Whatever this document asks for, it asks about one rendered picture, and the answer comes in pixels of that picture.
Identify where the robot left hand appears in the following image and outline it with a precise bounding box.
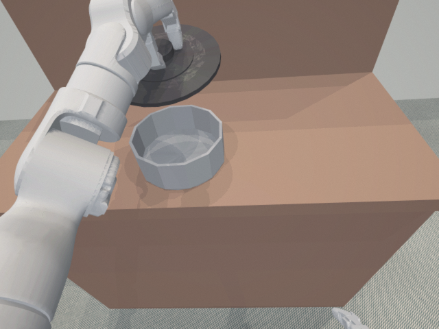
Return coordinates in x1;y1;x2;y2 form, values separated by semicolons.
145;0;183;70

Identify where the pot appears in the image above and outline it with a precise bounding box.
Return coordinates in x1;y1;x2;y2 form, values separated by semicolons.
129;105;224;190

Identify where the knob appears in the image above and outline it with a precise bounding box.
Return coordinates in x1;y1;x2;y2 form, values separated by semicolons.
155;38;174;62

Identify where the table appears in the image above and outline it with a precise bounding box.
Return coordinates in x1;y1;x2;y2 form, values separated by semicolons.
0;0;439;309

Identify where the lid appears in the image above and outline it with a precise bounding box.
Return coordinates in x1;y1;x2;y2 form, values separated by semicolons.
130;24;221;107

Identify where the robot left forearm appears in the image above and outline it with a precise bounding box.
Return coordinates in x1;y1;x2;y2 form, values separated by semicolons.
14;0;154;196

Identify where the left robot upper arm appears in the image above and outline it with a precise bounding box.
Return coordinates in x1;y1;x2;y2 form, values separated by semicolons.
0;128;120;329

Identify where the robot right hand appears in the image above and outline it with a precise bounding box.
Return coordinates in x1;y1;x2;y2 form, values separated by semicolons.
332;308;370;329

